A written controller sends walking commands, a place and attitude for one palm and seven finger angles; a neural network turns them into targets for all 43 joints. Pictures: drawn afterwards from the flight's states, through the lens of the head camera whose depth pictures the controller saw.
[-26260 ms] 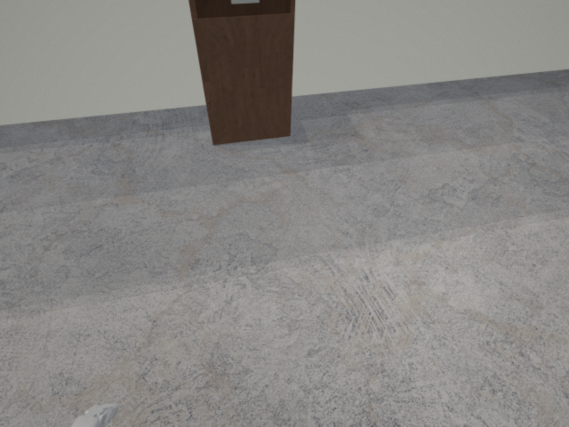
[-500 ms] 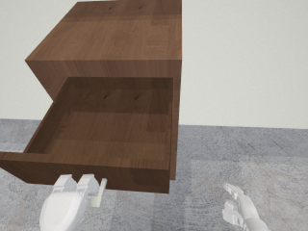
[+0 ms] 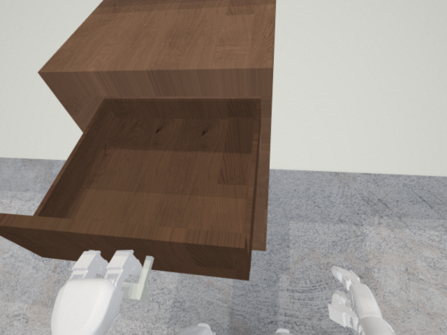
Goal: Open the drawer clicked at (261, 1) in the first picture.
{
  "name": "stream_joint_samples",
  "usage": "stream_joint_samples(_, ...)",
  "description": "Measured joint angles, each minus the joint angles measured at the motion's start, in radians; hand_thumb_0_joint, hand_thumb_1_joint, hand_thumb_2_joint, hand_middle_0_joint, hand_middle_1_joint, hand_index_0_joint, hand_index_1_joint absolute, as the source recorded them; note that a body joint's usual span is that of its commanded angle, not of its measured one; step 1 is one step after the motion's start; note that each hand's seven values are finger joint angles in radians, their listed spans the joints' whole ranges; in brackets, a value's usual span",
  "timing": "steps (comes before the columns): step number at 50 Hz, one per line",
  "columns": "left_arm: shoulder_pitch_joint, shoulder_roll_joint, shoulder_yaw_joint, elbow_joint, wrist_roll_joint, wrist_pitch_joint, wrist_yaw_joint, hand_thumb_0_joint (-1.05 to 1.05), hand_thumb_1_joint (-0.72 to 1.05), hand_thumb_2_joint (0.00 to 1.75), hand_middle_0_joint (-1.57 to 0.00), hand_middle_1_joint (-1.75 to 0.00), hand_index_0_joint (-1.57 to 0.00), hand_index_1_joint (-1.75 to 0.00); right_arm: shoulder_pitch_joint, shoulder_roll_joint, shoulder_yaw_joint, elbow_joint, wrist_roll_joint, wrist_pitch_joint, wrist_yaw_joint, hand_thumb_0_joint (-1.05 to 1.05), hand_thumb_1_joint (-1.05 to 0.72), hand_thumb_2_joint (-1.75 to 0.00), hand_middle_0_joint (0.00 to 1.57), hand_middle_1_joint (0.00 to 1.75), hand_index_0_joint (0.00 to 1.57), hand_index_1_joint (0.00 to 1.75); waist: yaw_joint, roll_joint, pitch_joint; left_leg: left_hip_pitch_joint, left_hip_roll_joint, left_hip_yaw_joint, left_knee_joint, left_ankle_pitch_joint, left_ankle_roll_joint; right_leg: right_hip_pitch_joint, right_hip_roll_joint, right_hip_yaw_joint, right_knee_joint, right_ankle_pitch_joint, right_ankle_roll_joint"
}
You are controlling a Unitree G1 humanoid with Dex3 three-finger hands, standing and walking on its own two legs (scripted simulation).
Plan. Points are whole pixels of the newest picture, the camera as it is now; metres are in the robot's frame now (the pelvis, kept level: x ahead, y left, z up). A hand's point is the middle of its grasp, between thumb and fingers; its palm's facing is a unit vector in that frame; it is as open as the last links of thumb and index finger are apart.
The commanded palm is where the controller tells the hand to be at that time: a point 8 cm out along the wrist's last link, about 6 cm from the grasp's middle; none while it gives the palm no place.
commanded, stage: open the thumb to release the handle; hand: left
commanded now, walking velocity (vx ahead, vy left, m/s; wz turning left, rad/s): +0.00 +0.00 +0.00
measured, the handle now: (113, 274) +0.20 +0.20 +0.05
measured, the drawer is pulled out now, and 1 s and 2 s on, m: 0.30 0.29 0.29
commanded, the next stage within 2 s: lift the hand off the handle in 0.42 s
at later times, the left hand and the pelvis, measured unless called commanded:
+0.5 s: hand (114, 304) +0.16 +0.20 +0.02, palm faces +0.01 -0.13 -0.99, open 12.8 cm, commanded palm +0.13 +0.20 +0.07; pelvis -0.01 +0.00 +0.01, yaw +0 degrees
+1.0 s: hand (111, 302) +0.16 +0.20 +0.03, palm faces +0.01 -0.14 -0.99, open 13.6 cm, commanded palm +0.14 +0.20 +0.10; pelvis +0.00 +0.01 +0.01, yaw +0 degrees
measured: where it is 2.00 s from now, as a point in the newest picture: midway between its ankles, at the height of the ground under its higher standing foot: outside the picture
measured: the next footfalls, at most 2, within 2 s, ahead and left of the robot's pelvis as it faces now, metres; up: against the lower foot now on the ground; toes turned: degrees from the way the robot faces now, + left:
none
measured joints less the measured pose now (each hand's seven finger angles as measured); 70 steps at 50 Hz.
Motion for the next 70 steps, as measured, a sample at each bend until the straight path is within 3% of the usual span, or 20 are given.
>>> stream_joint_samples(6,-0.064,-0.024,-0.023,0.027,-0.001,0.045,-0.007,0.02,0.60,0.78,-0.40,-1.36,-0.42,-1.32,0.005,0.000,0.006,0.009,0.012,0.009,-0.009,0.01,-0.90,-0.90,0.20,0.30,0.20,0.30,0.011,-0.010,-0.002,0.007,-0.004,-0.005,-0.007,0.009,-0.004,0.006,-0.004,-0.005,-0.001,0.003,-0.003)
stream_joint_samples(12,-0.082,-0.014,-0.042,0.047,-0.016,0.086,-0.045,0.01,0.31,0.65,-0.37,-1.32,-0.41,-1.29,0.002,0.001,0.023,0.001,0.027,0.010,-0.020,0.01,-0.90,-0.90,0.20,0.30,0.20,0.30,0.000,-0.007,0.006,0.057,0.000,-0.011,-0.042,0.026,-0.003,0.059,0.002,-0.009,-0.041,0.022,-0.006)
stream_joint_samples(21,-0.099,-0.020,-0.038,0.058,-0.014,0.085,-0.080,0.00,-0.23,0.41,-0.34,-1.28,-0.38,-1.23,0.003,-0.007,0.022,-0.013,0.024,-0.004,-0.018,0.01,-0.90,-0.90,0.20,0.30,0.20,0.30,-0.003,-0.010,0.018,0.086,0.004,-0.015,-0.069,0.043,-0.003,0.091,0.007,-0.012,-0.075,0.044,-0.007)
stream_joint_samples(27,-0.089,-0.030,-0.039,0.046,-0.008,0.079,-0.077,0.00,-0.41,0.33,-0.32,-1.25,-0.38,-1.22,0.010,-0.009,0.014,-0.012,0.016,-0.005,-0.005,0.01,-0.90,-0.90,0.20,0.30,0.20,0.30,-0.001,-0.010,0.017,0.078,0.002,-0.011,-0.064,0.041,-0.002,0.083,0.006,-0.007,-0.071,0.043,-0.003)
stream_joint_samples(31,-0.059,-0.034,-0.046,0.019,-0.019,0.087,-0.079,0.00,-0.46,0.31,-0.31,-1.23,-0.36,-1.22,0.019,-0.007,0.014,-0.013,0.013,-0.003,0.006,0.01,-0.90,-0.90,0.20,0.30,0.20,0.30,-0.001,-0.008,0.012,0.082,0.001,-0.005,-0.064,0.036,0.001,0.084,0.005,-0.001,-0.069,0.039,0.001)
stream_joint_samples(44,-0.065,-0.030,-0.078,0.013,0.007,0.087,-0.046,0.00,-0.49,0.30,-0.33,-1.22,-0.35,-1.22,0.014,0.003,0.017,-0.006,0.008,0.003,0.012,0.01,-0.90,-0.90,0.20,0.30,0.20,0.30,0.013,-0.005,0.010,0.059,-0.007,-0.004,-0.038,0.021,0.011,0.066,-0.003,0.001,-0.050,0.028,0.012)
stream_joint_samples(56,-0.047,0.015,-0.088,-0.052,-0.051,0.129,-0.134,0.00,-0.49,0.30,-0.37,-1.20,-0.41,-1.23,0.007,0.005,0.028,-0.023,0.016,0.004,0.007,0.01,-0.90,-0.90,0.20,0.30,0.20,0.30,0.002,0.007,0.017,0.148,-0.003,0.001,-0.091,0.033,0.015,0.154,0.004,0.009,-0.108,0.045,0.018)
stream_joint_samples(64,-0.025,0.035,-0.059,-0.138,-0.072,0.146,-0.163,0.00,-0.49,0.30,-0.34,-1.20,-0.44,-1.22,0.014,-0.016,0.023,-0.028,0.023,0.003,0.013,0.01,-0.90,-0.90,0.20,0.30,0.20,0.30,0.009,0.017,0.028,0.207,-0.001,0.002,-0.137,0.049,0.018,0.217,0.008,0.012,-0.164,0.067,0.023)
stream_joint_samples(70,-0.028,0.029,-0.077,-0.176,-0.096,0.177,-0.220,0.00,-0.49,0.30,-0.33,-1.20,-0.46,-1.22,0.020,-0.023,0.021,-0.029,0.031,0.000,0.015,0.01,-0.90,-0.90,0.20,0.30,0.20,0.30,0.018,0.031,0.039,0.248,-0.005,0.001,-0.173,0.063,0.024,0.261,0.005,0.012,-0.203,0.082,0.030)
